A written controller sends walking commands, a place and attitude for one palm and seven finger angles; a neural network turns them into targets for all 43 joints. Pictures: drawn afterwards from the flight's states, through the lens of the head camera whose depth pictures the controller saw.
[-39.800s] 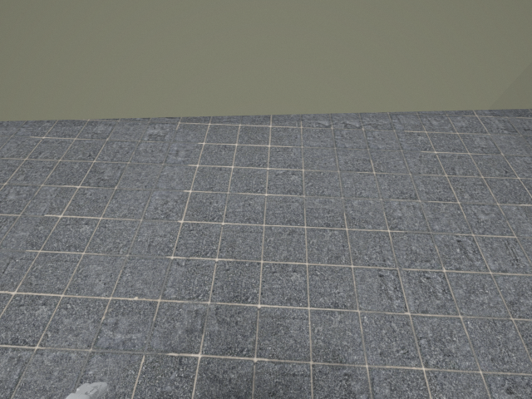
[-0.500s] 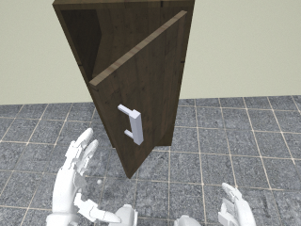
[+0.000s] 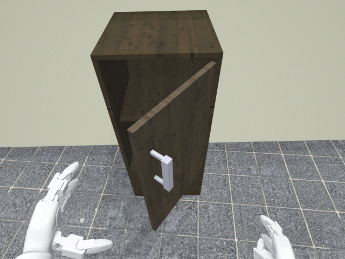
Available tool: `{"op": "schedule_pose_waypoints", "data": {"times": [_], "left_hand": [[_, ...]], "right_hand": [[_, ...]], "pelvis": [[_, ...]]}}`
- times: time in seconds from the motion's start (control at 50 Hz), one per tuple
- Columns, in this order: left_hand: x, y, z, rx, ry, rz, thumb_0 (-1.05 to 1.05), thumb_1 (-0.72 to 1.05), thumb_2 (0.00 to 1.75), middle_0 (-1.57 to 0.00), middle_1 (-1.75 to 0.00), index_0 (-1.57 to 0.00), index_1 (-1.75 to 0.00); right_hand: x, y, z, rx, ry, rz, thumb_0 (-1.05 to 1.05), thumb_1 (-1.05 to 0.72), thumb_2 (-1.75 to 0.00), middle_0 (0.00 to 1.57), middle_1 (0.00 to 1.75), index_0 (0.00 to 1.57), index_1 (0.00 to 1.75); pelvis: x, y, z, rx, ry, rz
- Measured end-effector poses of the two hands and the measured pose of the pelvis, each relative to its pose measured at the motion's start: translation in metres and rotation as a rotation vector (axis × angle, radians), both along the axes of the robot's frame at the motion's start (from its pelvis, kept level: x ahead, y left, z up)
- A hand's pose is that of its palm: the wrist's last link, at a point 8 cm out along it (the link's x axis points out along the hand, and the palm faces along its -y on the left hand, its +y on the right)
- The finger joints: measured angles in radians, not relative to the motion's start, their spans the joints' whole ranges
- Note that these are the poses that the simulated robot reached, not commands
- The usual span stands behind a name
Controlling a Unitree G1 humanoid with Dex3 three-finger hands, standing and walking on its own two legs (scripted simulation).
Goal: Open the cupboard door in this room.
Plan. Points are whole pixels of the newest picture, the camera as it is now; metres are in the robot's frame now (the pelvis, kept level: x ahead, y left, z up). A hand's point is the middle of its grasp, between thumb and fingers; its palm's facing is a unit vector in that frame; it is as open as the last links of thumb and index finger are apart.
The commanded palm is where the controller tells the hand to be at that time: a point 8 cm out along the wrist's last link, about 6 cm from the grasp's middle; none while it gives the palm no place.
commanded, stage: draw the hand back to the body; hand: left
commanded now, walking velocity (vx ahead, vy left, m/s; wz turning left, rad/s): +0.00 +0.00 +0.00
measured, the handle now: (161, 170) +0.35 +0.06 +0.00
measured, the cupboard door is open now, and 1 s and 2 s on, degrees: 52 52 52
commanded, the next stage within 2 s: step back with the hand held close in 0.88 s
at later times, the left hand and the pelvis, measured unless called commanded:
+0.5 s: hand (17, 172) +0.21 +0.27 +0.19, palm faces +0.43 -0.80 -0.41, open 9.1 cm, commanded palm +0.16 +0.31 +0.21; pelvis +0.02 +0.02 +0.04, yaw -1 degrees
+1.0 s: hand (24, 173) +0.20 +0.25 +0.20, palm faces +0.45 -0.80 -0.39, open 7.4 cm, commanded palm +0.16 +0.29 +0.22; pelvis +0.01 -0.01 +0.04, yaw -1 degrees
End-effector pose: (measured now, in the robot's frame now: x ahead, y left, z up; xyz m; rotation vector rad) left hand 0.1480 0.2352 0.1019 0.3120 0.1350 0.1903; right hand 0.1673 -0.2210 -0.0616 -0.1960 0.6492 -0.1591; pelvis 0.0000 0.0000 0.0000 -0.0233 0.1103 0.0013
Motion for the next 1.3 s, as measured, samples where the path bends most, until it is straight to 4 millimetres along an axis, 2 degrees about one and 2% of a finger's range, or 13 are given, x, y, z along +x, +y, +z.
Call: {"op": "schedule_pose_waypoints", "data": {"times": [0.26, 0.56, 0.66, 0.78, 1.0, 1.1, 1.22, 1.3], "left_hand": [[0.01, 0.043, 0.057, 0.101, -0.12, 0.118, -0.01, 0.19, 0.59, -0.18, -0.3, -0.18, -0.31], [0.016, 0.077, 0.118, 0.213, -0.304, 0.213, 0.0, 0.7, 0.81, -0.2, -0.3, -0.2, -0.31], [0.017, 0.073, 0.113, 0.186, -0.285, 0.223, 0.01, 0.81, 0.86, -0.2, -0.3, -0.2, -0.31], [0.015, 0.062, 0.105, 0.165, -0.253, 0.204, 0.01, 0.87, 0.88, -0.2, -0.3, -0.2, -0.31], [0.012, 0.054, 0.113, 0.183, -0.279, 0.212, 0.01, 0.89, 0.89, -0.21, -0.3, -0.21, -0.31], [0.016, 0.055, 0.12, 0.229, -0.298, 0.196, 0.01, 0.89, 0.89, -0.21, -0.3, -0.21, -0.31], [0.024, 0.055, 0.116, 0.268, -0.252, 0.128, 0.01, 0.89, 0.9, -0.21, -0.3, -0.2, -0.31], [0.022, 0.056, 0.113, 0.28, -0.225, 0.081, 0.01, 0.89, 0.89, -0.21, -0.3, -0.21, -0.31]], "right_hand": [[0.009, 0.024, 0.017, 0.011, -0.004, 0.048, 0.01, -0.91, -0.9, 0.21, 0.3, 0.2, 0.3], [0.023, 0.019, 0.028, 0.003, -0.003, 0.073, 0.01, -0.91, -0.9, 0.21, 0.3, 0.2, 0.3], [0.021, 0.013, 0.027, 0.004, 0.016, 0.071, 0.01, -0.91, -0.9, 0.21, 0.3, 0.2, 0.3], [0.018, 0.004, 0.027, -0.005, 0.026, 0.059, 0.01, -0.91, -0.9, 0.21, 0.3, 0.2, 0.3], [0.016, -0.005, 0.025, 0.004, 0.022, 0.054, 0.01, -0.91, -0.9, 0.2, 0.3, 0.2, 0.3], [0.014, -0.012, 0.024, 0.005, 0.041, 0.042, 0.01, -0.91, -0.9, 0.21, 0.3, 0.2, 0.3], [0.003, -0.024, 0.026, -0.008, 0.077, -0.031, 0.01, -0.91, -0.9, 0.21, 0.3, 0.21, 0.3], [-0.011, -0.028, 0.029, -0.021, 0.099, -0.076, 0.01, -0.91, -0.9, 0.2, 0.3, 0.2, 0.3]], "pelvis": [[0.011, 0.014, 0.024, 0.008, -0.092, -0.01], [0.016, 0.014, 0.038, 0.014, -0.139, -0.02], [0.015, 0.011, 0.04, 0.017, -0.145, -0.021], [0.014, 0.005, 0.041, 0.018, -0.154, -0.021], [0.012, -0.006, 0.042, 0.019, -0.169, -0.02], [0.01, -0.007, 0.043, 0.007, -0.143, -0.019], [0.003, -0.001, 0.044, 0.007, -0.109, -0.038], [-0.005, 0.004, 0.044, 0.009, -0.101, -0.05]]}}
